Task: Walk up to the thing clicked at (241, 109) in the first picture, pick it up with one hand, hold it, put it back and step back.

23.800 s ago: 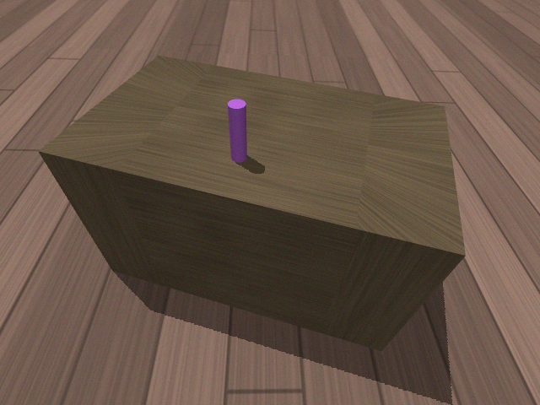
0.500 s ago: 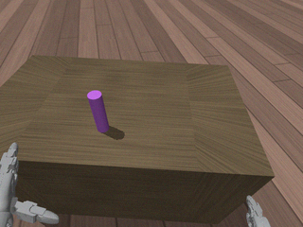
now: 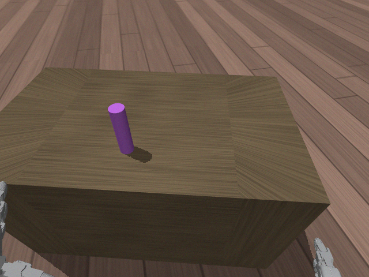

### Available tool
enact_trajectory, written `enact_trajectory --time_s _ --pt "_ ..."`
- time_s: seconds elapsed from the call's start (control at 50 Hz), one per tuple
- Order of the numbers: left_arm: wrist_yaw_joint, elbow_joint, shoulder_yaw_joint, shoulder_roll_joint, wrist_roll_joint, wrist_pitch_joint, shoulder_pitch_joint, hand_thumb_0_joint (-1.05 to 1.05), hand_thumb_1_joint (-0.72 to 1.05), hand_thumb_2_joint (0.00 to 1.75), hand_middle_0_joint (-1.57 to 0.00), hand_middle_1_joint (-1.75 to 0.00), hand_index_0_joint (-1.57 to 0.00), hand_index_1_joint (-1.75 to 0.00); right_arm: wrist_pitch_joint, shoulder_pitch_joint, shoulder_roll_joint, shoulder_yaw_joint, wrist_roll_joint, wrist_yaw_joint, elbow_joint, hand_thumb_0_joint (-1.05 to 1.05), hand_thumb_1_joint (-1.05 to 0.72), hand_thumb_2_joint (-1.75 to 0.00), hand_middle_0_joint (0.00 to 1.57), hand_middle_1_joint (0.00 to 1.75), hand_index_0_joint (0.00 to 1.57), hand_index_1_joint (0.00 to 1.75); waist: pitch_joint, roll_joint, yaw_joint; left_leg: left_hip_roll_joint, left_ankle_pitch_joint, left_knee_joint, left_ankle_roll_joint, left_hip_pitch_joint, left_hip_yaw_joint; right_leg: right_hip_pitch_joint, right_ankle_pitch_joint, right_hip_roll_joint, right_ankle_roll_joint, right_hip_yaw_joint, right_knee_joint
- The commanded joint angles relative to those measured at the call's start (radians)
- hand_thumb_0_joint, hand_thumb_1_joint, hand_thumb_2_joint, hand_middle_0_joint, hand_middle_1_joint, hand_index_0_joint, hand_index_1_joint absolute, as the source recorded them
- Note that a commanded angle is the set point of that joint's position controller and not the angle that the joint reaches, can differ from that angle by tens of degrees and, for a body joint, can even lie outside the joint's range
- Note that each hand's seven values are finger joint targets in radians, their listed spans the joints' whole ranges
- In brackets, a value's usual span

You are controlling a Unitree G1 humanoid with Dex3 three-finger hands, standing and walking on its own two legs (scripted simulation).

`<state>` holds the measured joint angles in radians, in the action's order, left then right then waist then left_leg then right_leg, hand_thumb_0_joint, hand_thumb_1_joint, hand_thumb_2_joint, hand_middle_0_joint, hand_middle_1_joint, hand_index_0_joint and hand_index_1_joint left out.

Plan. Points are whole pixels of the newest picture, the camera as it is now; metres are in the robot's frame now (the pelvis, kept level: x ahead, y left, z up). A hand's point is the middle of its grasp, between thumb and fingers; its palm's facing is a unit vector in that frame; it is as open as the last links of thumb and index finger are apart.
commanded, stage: home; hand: left
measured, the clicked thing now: (122, 130) +0.54 +0.22 +0.01
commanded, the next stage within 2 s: none
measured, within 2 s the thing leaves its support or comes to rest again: neither
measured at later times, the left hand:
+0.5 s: hand (101, 268) +0.18 +0.19 -0.07, palm faces +0.09 -0.98 -0.17, open 17.6 cm
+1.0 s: hand (103, 257) +0.20 +0.19 -0.06, palm faces +0.09 -0.97 -0.21, open 17.6 cm
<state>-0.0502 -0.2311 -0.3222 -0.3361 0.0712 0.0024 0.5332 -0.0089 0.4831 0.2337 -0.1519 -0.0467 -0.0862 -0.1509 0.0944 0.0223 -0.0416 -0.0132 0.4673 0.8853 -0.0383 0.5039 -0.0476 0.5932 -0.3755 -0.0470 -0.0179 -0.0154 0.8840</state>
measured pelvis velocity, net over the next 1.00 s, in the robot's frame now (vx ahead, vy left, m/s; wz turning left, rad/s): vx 0.03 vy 0.01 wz -0.01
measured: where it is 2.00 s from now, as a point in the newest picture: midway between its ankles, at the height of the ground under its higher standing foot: outside the picture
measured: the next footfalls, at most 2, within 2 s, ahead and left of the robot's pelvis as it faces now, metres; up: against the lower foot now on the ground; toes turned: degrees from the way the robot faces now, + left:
none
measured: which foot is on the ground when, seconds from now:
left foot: down 0.00-1.00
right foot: down 0.00-1.00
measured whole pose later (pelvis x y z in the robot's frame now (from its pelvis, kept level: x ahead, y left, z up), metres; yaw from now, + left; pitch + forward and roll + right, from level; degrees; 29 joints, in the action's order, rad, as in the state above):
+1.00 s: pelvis +0.03 +0.01 -0.01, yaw -1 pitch +10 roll +0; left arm -0.06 0.05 0.00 -0.20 0.03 -0.11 0.45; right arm 0.03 0.46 0.20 0.00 -0.03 -0.07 -0.08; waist 0.12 -0.01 -0.01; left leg -0.01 0.54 0.96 -0.02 0.60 -0.04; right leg 0.69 -0.43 -0.05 -0.04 0.00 0.94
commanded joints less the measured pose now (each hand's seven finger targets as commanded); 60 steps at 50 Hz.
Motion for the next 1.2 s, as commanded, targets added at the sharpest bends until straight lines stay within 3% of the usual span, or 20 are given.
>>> enact_trajectory --time_s 0.0,0.1,0.14,0.2,0.24,0.26,0.32,0.34,0.38,0.42,0.54,0.58,0.64,0.72,0.82,0.84,0.88,1.0,1.02,1.18 --pt "-0.019 -0.056 -0.108 -0.147 0.002 0.081 -0.060 0.00 -0.57 0.04 -0.05 -0.05 -0.05 -0.05 -0.078 -0.088 0.067 0.016 -0.007 0.002 0.225 0.00 0.17 -0.38 0.12 0.17 0.12 0.17 -0.057 -0.072 -0.005 0.038 0.058 -0.196 0.058 0.144 0.079 -0.115 -0.108 0.013 -0.005 -0.017 -0.204" --pt "-0.009 -0.029 0.030 -0.047 -0.009 0.119 -0.081 0.00 -0.53 0.07 -0.05 -0.06 -0.05 -0.06 -0.094 -0.091 -0.016 0.133 0.001 0.007 0.174 0.00 -0.20 -0.49 0.13 0.18 0.13 0.18 -0.016 -0.010 -0.007 0.039 0.018 -0.182 0.058 0.142 0.086 -0.114 -0.057 0.016 0.000 -0.014 -0.178" --pt "-0.012 -0.011 0.035 -0.060 -0.019 0.116 -0.066 0.00 -0.51 0.08 -0.05 -0.06 -0.05 -0.06 -0.098 -0.062 -0.005 0.124 0.007 0.004 0.127 0.00 -0.22 -0.51 0.13 0.19 0.13 0.19 0.029 0.030 -0.009 0.036 -0.040 -0.180 0.048 0.119 0.077 -0.107 0.009 0.026 0.007 -0.030 -0.146" --pt "-0.022 -0.026 0.012 -0.114 -0.028 0.100 -0.073 0.00 -0.52 0.08 -0.05 -0.06 -0.05 -0.06 -0.102 -0.029 0.147 -0.008 0.016 -0.012 0.142 0.00 -0.34 -0.58 0.14 0.21 0.14 0.21 0.113 0.014 0.038 0.024 -0.135 -0.170 0.038 0.053 0.060 -0.112 0.100 0.035 0.009 -0.042 -0.119" --pt "-0.016 0.008 0.106 -0.037 -0.030 0.081 -0.070 0.00 -0.56 0.05 -0.05 -0.05 -0.05 -0.05 -0.103 -0.051 0.114 0.023 0.013 -0.009 0.140 0.00 -0.42 -0.62 0.15 0.22 0.15 0.22 0.086 0.008 0.052 0.024 -0.134 -0.166 0.035 0.055 0.057 -0.088 0.095 0.036 0.009 -0.044 -0.117" --pt "-0.020 0.025 0.109 -0.032 -0.032 0.070 -0.066 0.00 -0.54 0.06 -0.05 -0.06 -0.05 -0.06 -0.104 -0.054 0.145 -0.013 0.015 -0.016 0.144 0.00 -0.50 -0.69 0.16 0.24 0.16 0.24 0.093 -0.001 0.057 0.019 -0.135 -0.168 0.032 0.057 0.046 -0.087 0.093 0.038 0.010 -0.047 -0.107" --pt "-0.015 0.070 0.211 0.040 -0.039 0.050 -0.085 0.00 -0.60 0.03 -0.04 -0.05 -0.04 -0.05 -0.103 -0.086 0.092 0.060 0.013 -0.006 0.149 0.00 -0.74 -0.84 0.19 0.28 0.19 0.28 0.067 0.000 0.044 0.008 -0.136 -0.166 0.025 0.084 0.028 -0.065 0.083 0.038 0.014 -0.052 -0.090" --pt "-0.015 0.081 0.242 0.058 -0.041 0.048 -0.104 0.00 -0.61 0.02 -0.04 -0.04 -0.04 -0.04 -0.099 -0.094 0.044 0.112 0.011 -0.001 0.156 0.00 -0.82 -0.89 0.20 0.30 0.20 0.30 0.066 -0.010 0.040 0.012 -0.148 -0.155 0.026 0.099 0.030 -0.058 0.088 0.035 0.016 -0.052 -0.089" --pt "-0.020 0.102 0.237 0.036 -0.046 0.045 -0.096 0.00 -0.60 0.03 -0.04 -0.05 -0.04 -0.05 -0.093 -0.109 0.012 0.144 0.010 0.002 0.169 0.00 -0.89 -0.90 0.20 0.30 0.20 0.30 0.082 -0.007 0.028 0.020 -0.173 -0.137 0.029 0.108 0.046 -0.073 0.105 0.030 0.018 -0.047 -0.086" --pt "-0.019 0.118 0.256 0.050 -0.045 0.039 -0.101 0.00 -0.57 0.04 -0.05 -0.05 -0.05 -0.05 -0.083 -0.086 0.028 0.132 0.017 0.000 0.176 0.00 -0.90 -0.90 0.20 0.30 0.20 0.30 0.113 0.010 0.028 0.022 -0.176 -0.129 0.027 0.110 0.051 -0.084 0.108 0.028 0.020 -0.043 -0.083" --pt "-0.035 0.111 0.205 -0.011 -0.042 0.006 -0.080 0.00 -0.58 0.04 -0.05 -0.05 -0.05 -0.05 -0.056 -0.075 0.071 0.078 0.021 -0.004 0.210 0.00 -0.90 -0.90 0.20 0.30 0.20 0.30 0.152 0.071 0.016 0.021 -0.216 -0.127 0.015 0.100 0.054 -0.103 0.138 0.029 0.026 -0.038 -0.065" --pt "-0.038 0.096 0.222 -0.001 -0.038 -0.005 -0.078 0.00 -0.60 0.03 -0.04 -0.05 -0.04 -0.05 -0.049 -0.077 0.071 0.076 0.018 -0.003 0.210 0.00 -0.90 -0.90 0.20 0.30 0.20 0.30 0.128 0.065 0.019 0.023 -0.206 -0.126 0.018 0.104 0.059 -0.096 0.131 0.028 0.026 -0.035 -0.070" --pt "-0.031 0.123 0.296 0.066 -0.039 -0.023 -0.060 0.00 -0.61 0.02 -0.04 -0.04 -0.04 -0.04 -0.044 -0.066 0.065 0.092 0.017 -0.003 0.227 0.00 -0.90 -0.90 0.20 0.30 0.20 0.30 0.134 -0.004 0.042 0.021 -0.264 -0.098 0.024 0.094 0.060 -0.096 0.190 0.031 0.023 -0.037 -0.064" --pt "-0.024 0.155 0.329 0.105 -0.044 -0.030 -0.081 0.00 -0.58 0.04 -0.05 -0.05 -0.05 -0.05 -0.039 -0.073 0.045 0.108 0.016 0.002 0.254 0.00 -0.90 -0.90 0.20 0.30 0.20 0.30 0.135 -0.066 0.042 0.013 -0.303 -0.090 0.022 0.096 0.053 -0.085 0.211 0.036 0.021 -0.049 -0.051" --pt "-0.024 0.102 0.238 0.017 -0.047 -0.038 -0.098 0.00 -0.57 0.04 -0.05 -0.05 -0.05 -0.05 -0.019 -0.009 0.080 0.071 0.016 0.002 0.246 0.00 -0.90 -0.90 0.20 0.30 0.20 0.30 0.172 -0.024 0.034 0.018 -0.346 -0.081 0.015 0.081 0.060 -0.094 0.248 0.032 0.023 -0.043 -0.039" --pt "-0.022 0.123 0.250 0.029 -0.048 -0.045 -0.099 0.00 -0.59 0.03 -0.05 -0.05 -0.04 -0.05 -0.021 -0.004 0.091 0.066 0.015 0.001 0.257 0.00 -0.90 -0.90 0.20 0.30 0.20 0.30 0.148 -0.041 0.048 0.016 -0.333 -0.087 0.015 0.083 0.059 -0.083 0.234 0.032 0.022 -0.042 -0.041" --pt "-0.024 0.094 0.224 0.007 -0.044 -0.049 -0.100 0.00 -0.58 0.04 -0.05 -0.05 -0.05 -0.05 -0.015 0.003 0.078 0.075 0.014 0.004 0.234 0.00 -0.90 -0.90 0.20 0.30 0.20 0.30 0.146 0.007 0.030 0.022 -0.318 -0.083 0.014 0.093 0.066 -0.086 0.226 0.026 0.025 -0.035 -0.042" --pt "-0.020 0.069 0.270 0.047 -0.039 -0.060 -0.081 0.00 -0.56 0.05 -0.05 -0.05 -0.05 -0.05 -0.017 -0.030 0.042 0.118 0.014 0.009 0.248 0.00 -0.90 -0.90 0.20 0.30 0.20 0.30 0.144 0.020 0.022 0.025 -0.299 -0.075 0.017 0.101 0.067 -0.080 0.216 0.023 0.024 -0.033 -0.042" --pt "-0.018 0.094 0.285 0.064 -0.040 -0.064 -0.073 0.00 -0.54 0.06 -0.05 -0.05 -0.05 -0.05 -0.021 -0.050 0.062 0.102 0.014 0.007 0.284 0.00 -0.90 -0.90 0.20 0.30 0.20 0.30 0.144 -0.013 0.035 0.026 -0.278 -0.071 0.023 0.109 0.070 -0.081 0.209 0.023 0.020 -0.032 -0.049" --pt "-0.027 0.069 0.248 0.028 -0.045 -0.069 -0.077 0.00 -0.56 0.05 -0.05 -0.05 -0.05 -0.05 -0.013 -0.021 0.076 0.080 0.017 -0.005 0.297 0.00 -0.90 -0.90 0.20 0.30 0.20 0.30 0.158 -0.037 0.043 0.026 -0.241 -0.067 0.030 0.113 0.071 -0.074 0.184 0.025 0.016 -0.030 -0.050"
